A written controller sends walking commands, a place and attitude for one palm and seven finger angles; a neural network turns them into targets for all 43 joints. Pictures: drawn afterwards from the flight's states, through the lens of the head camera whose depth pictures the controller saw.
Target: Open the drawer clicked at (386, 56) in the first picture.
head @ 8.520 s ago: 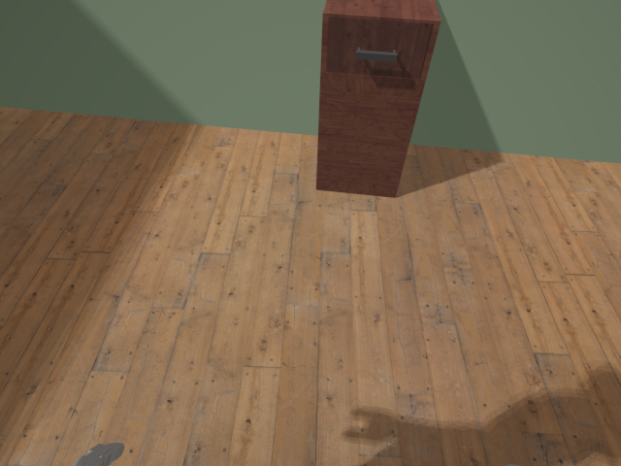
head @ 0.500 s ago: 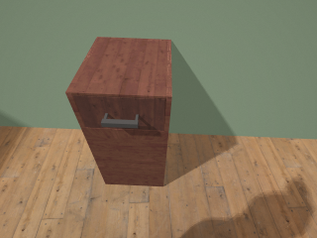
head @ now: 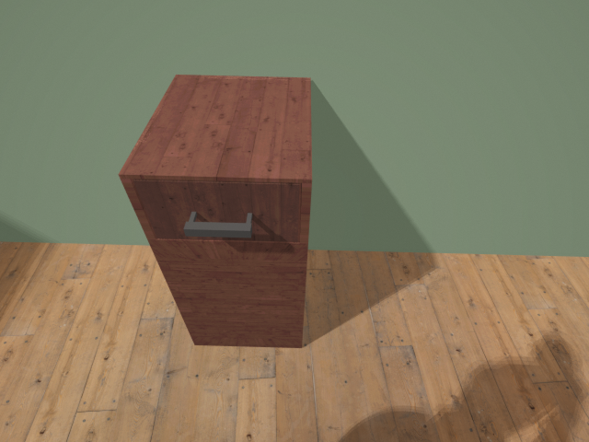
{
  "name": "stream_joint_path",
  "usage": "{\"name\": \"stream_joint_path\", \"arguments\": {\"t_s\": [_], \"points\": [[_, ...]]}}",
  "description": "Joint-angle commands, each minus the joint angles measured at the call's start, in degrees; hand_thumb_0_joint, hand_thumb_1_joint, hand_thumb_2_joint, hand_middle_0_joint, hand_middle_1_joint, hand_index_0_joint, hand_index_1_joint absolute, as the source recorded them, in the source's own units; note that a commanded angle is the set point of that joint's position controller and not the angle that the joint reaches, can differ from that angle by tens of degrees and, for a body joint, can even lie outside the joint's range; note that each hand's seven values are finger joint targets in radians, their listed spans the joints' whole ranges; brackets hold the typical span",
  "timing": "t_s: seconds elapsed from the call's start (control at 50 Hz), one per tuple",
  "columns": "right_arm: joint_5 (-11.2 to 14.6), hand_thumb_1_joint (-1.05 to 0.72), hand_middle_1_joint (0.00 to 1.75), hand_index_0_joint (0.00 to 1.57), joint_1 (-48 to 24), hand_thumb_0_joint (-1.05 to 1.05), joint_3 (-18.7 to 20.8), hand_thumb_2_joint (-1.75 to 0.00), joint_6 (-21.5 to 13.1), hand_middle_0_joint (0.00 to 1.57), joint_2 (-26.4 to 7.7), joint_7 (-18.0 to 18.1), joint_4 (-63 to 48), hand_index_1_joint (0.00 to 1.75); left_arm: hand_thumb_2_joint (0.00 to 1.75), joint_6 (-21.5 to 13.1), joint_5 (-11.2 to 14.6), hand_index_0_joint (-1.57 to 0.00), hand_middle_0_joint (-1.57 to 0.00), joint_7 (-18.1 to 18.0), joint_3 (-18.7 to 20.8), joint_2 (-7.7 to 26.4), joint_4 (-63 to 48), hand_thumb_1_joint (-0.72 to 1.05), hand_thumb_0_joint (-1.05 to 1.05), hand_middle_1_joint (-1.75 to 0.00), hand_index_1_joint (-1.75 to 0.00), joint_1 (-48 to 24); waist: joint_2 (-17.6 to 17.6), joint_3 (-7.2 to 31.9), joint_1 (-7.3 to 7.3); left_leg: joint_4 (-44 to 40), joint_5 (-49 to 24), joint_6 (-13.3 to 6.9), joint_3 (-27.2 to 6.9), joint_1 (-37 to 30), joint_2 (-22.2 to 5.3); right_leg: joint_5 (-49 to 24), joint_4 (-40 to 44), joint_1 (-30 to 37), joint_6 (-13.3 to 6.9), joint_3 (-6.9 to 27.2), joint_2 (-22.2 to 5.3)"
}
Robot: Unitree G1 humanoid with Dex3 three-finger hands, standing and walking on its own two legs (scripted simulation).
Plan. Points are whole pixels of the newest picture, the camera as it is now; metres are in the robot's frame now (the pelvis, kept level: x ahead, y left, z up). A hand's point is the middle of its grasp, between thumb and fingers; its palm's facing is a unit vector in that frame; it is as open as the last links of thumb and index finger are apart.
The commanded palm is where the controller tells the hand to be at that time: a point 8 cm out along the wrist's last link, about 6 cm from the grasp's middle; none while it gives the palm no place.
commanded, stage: shuffle to correct the standing spot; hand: left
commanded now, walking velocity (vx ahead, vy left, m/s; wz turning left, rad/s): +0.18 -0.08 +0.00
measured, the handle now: (220, 223) +0.55 +0.19 -0.08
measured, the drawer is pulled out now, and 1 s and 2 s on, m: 0.00 0.00 0.00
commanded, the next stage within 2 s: come to a stop and stand still in 0.02 s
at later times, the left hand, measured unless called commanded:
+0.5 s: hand out of the picture +0.03 +0.16 -0.18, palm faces +0.06 -0.98 -0.19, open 7.4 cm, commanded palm none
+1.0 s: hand out of the picture -0.01 +0.19 -0.17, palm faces +0.01 -0.97 -0.23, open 7.4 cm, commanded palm none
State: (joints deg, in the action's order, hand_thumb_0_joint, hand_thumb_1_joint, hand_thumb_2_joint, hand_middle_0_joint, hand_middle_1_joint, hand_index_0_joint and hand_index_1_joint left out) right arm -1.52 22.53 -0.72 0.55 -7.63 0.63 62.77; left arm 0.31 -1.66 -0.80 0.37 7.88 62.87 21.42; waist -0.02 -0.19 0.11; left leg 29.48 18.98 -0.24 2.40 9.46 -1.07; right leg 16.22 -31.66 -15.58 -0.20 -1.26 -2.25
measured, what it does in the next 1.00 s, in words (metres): stands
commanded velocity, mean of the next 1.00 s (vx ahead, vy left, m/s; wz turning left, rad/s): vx -0.03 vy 0.00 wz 0.00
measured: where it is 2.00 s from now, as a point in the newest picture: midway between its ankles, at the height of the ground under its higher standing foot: outside the picture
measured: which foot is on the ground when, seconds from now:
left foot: down 0.00-1.00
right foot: down 0.00-1.00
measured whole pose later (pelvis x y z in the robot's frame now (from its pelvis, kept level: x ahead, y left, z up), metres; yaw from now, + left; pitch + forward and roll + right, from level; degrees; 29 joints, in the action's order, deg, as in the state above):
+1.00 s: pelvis -0.03 +0.01 +0.00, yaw +1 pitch -1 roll +1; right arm -1.5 18.7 -0.4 1.1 -10.4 -0.1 57.1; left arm 0.8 -1.3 -1.1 -0.4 10.6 58.4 17.3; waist -0.6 -0.7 0.3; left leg 29.7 16.3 -0.8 4.2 12.3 -0.6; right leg 11.7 -30.0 -17.3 1.1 -0.7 -3.0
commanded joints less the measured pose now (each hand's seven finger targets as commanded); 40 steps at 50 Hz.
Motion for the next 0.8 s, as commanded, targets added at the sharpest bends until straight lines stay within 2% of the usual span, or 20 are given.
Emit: {"name": "stream_joint_path", "arguments": {"t_s": [0.0,0.08,0.12,0.14,0.16,0.2,0.22,0.24,0.3,0.4,0.5,0.52,0.54,0.56,0.58,0.6,0.62,0.66,0.72,0.78], "points": [[0.04,-0.90,0.30,0.20,1.73,0.00,1.86,-0.90,-1.68,0.20,-6.73,0.78,-2.64,0.30,0.90,-1.47,0.16,-0.20,-0.20,0.30,1.32,3.53,-2.31,0.90,0.00,-0.30,-0.30,4.52,-1.43,-9.59,-0.71,-10.43,15.35,-4.52,-7.34,12.42,-5.78,9.55,3.99,-0.35,-3.31,2.95,-0.57],[0.26,-0.90,0.30,0.20,2.81,0.00,1.32,-0.90,-2.57,0.20,-3.66,0.81,-2.54,0.30,0.90,-2.37,0.46,-0.20,-0.20,0.14,2.01,5.03,-1.00,0.90,0.00,-0.30,-0.30,7.30,6.76,-7.47,-0.86,1.74,6.17,-3.12,-0.70,13.46,-0.67,7.64,9.06,3.17,-5.89,10.64,-5.05],[0.33,-0.90,0.30,0.20,2.50,0.00,1.01,-0.90,-2.86,0.20,-2.24,0.93,-2.65,0.30,0.90,-2.69,0.66,-0.20,-0.20,-0.34,2.59,6.17,0.04,0.90,0.00,-0.30,-0.30,9.10,10.04,-5.07,-0.57,8.32,4.34,-2.26,2.59,13.28,0.85,-0.60,12.06,5.03,-8.29,15.13,-9.77],[0.47,-0.90,0.30,0.20,2.77,0.00,0.64,-0.90,-3.02,0.20,-1.52,1.11,-2.36,0.30,0.90,-2.73,0.65,-0.20,-0.20,-0.63,2.55,5.64,-0.11,0.90,0.00,-0.30,-0.30,7.82,8.43,-4.14,0.26,5.21,2.59,-1.93,2.04,9.99,0.29,-8.88,10.72,4.18,-8.73,13.99,-10.22],[0.68,-0.90,0.30,0.20,4.22,0.00,0.36,-0.90,-3.10,0.20,-1.11,1.28,-1.09,0.30,0.90,-2.48,0.66,-0.20,-0.20,-0.76,2.19,4.81,-0.51,0.90,0.00,-0.30,-0.30,5.52,4.20,-3.90,1.42,0.39,-2.26,-1.61,1.35,4.71,-0.48,-13.86,7.95,1.58,-7.50,10.09,-8.12],[0.68,-0.90,0.30,0.20,6.87,0.00,0.55,-0.90,-3.80,0.20,-3.56,1.85,1.64,0.30,0.90,-2.58,0.75,-0.20,-0.20,-0.86,1.39,2.34,-0.42,0.90,0.00,-0.30,-0.30,4.41,-5.39,-2.07,1.06,-1.63,-30.51,-2.23,-2.59,-1.59,-5.94,-22.60,-0.87,1.78,-3.32,1.48,-2.00],[0.81,-0.90,0.30,0.20,6.02,0.00,0.89,-0.90,-3.75,0.20,-4.51,2.31,1.66,0.30,0.90,-2.83,0.86,-0.20,-0.20,-1.09,1.45,2.21,0.05,0.90,0.00,-0.30,-0.30,5.33,-5.70,-0.30,0.21,0.78,-40.48,-1.95,-1.47,-2.57,-6.68,-26.65,-0.85,4.02,-2.52,0.83,-2.15],[1.06,-0.90,0.30,0.20,4.42,0.00,0.97,-0.90,-3.56,0.20,-4.50,2.57,1.10,0.30,0.90,-3.01,1.06,-0.20,-0.20,-1.32,1.64,3.01,0.64,0.90,0.00,-0.30,-0.30,6.35,-3.41,1.04,-0.38,2.65,-41.54,-1.09,-0.24,-2.09,-5.68,-34.82,0.05,6.68,-2.34,1.79,-3.14],[1.56,-0.90,0.30,0.20,2.44,0.00,1.40,-0.90,-2.56,0.20,-4.20,2.81,-0.21,0.30,0.90,-2.57,1.24,-0.20,-0.20,-1.89,1.60,4.32,0.15,0.90,0.00,-0.30,-0.30,4.76,1.04,1.53,0.18,0.58,-35.60,-0.15,-0.29,-0.80,-4.61,-46.45,-0.76,9.25,-1.71,2.81,-4.95],[1.32,-0.90,0.30,0.20,0.23,0.00,2.26,-0.90,-1.49,0.20,-4.87,2.74,-1.35,0.30,0.90,-0.90,0.98,-0.20,-0.20,-2.15,1.80,4.37,-2.38,0.90,0.00,-0.30,-0.30,1.71,-1.29,-1.23,-0.23,-1.97,-35.92,-0.94,-0.73,-1.36,-5.68,-33.26,-0.51,5.26,-1.39,2.82,-3.91],[0.98,-0.90,0.30,0.20,-0.98,0.00,2.46,-0.90,-1.39,0.20,-5.77,2.47,-2.57,0.30,0.90,-0.58,0.94,-0.20,-0.20,-1.86,2.05,4.82,-4.11,0.90,0.00,-0.30,-0.30,0.20,-2.03,2.25,-0.21,-2.19,-35.18,-1.45,-1.28,-2.51,-6.02,-29.31,-0.37,6.43,-1.65,2.47,-3.20],[0.95,-0.90,0.30,0.20,-1.77,0.00,2.43,-0.90,-1.31,0.20,-5.98,2.37,-2.73,0.30,0.90,-0.48,0.98,-0.20,-0.20,-1.75,2.00,5.01,-4.30,0.90,0.00,-0.30,-0.30,-0.46,-1.89,1.98,-0.25,-2.77,-32.26,-1.43,-1.47,-1.95,-5.99,-27.11,0.23,6.48,-1.64,2.66,-3.06],[2.08,-0.90,0.30,0.20,-9.36,0.00,3.95,-0.90,-1.35,0.20,-10.47,1.39,-7.37,0.30,0.90,-1.01,0.88,-0.20,-0.20,-3.74,2.43,9.81,-2.00,0.90,0.00,-0.30,-0.30,2.71,3.09,-2.71,-2.10,8.02,-25.33,0.79,1.16,4.24,-7.21,-39.34,4.67,4.26,-0.67,4.53,-6.97],[2.01,-0.90,0.30,0.20,-10.03,0.00,3.00,-0.90,-0.68,0.20,-8.40,0.55,-9.67,0.30,0.90,-2.01,0.65,-0.20,-0.20,-3.06,2.08,11.37,-2.96,0.90,0.00,-0.30,-0.30,1.28,6.93,-2.63,-0.32,6.89,-10.35,0.74,1.69,6.58,-3.79,-45.18,4.84,6.43,-2.61,6.60,-9.56],[1.48,-0.90,0.30,0.20,-3.90,0.00,2.98,-0.90,-0.80,0.20,-5.21,0.55,-8.91,0.30,0.90,-2.21,0.71,-0.20,-0.20,-2.86,1.66,10.26,-4.37,0.90,0.00,-0.30,-0.30,-0.87,10.54,5.55,2.10,2.16,0.22,-0.13,0.59,3.69,-2.23,-39.64,3.15,8.08,-4.18,8.17,-10.86],[1.26,-0.90,0.30,0.20,-2.61,0.00,2.79,-0.90,-0.84,0.20,-6.07,0.57,-8.08,0.30,0.90,-1.69,0.83,-0.20,-0.20,-2.54,1.15,9.62,-5.81,0.90,0.00,-0.30,-0.30,-3.98,7.93,6.42,2.38,-0.59,-1.70,-0.55,-0.17,1.49,-2.42,-28.90,2.53,6.85,-3.77,6.46,-8.84],[0.92,-0.90,0.30,0.20,-2.31,0.00,2.79,-0.90,-1.01,0.20,-6.91,0.51,-7.67,0.30,0.90,-1.24,0.98,-0.20,-0.20,-2.22,1.16,9.13,-6.80,0.90,0.00,-0.30,-0.30,-5.24,0.85,5.09,2.04,-2.32,-7.04,-1.06,-1.80,0.82,-4.04,-17.34,2.46,4.23,-2.94,5.29,-6.03],[0.48,-0.90,0.30,0.20,-4.36,0.00,2.38,-0.90,-1.19,0.20,-8.08,0.42,-8.37,0.30,0.90,-0.28,0.93,-0.20,-0.20,-1.72,0.91,9.11,-7.37,0.90,0.00,-0.30,-0.30,-5.97,-8.73,-1.37,0.62,-6.13,-9.89,-2.07,-4.88,6.08,-6.89,-5.01,2.41,2.27,-1.64,2.14,-2.20],[0.28,-0.90,0.30,0.20,-6.42,0.00,2.23,-0.90,-0.75,0.20,-9.64,0.17,-10.17,0.30,0.90,0.28,0.65,-0.20,-0.20,-1.10,0.37,8.60,-7.29,0.90,0.00,-0.30,-0.30,-5.06,-2.81,-7.50,-0.32,-10.91,7.94,-2.13,-6.05,13.66,-5.93,1.28,4.68,2.27,-1.27,2.17,-1.24],[0.04,-0.90,0.30,0.20,-5.13,0.00,2.18,-0.90,-0.64,0.20,-10.37,-0.07,-10.17,0.30,0.90,0.31,0.59,-0.20,-0.20,-0.81,0.42,9.07,-7.86,0.90,0.00,-0.30,-0.30,-4.42,-2.18,-7.51,-0.20,-12.76,12.95,-2.35,-6.53,14.68,-5.15,4.33,5.33,1.83,-1.11,2.39,-0.98]]}}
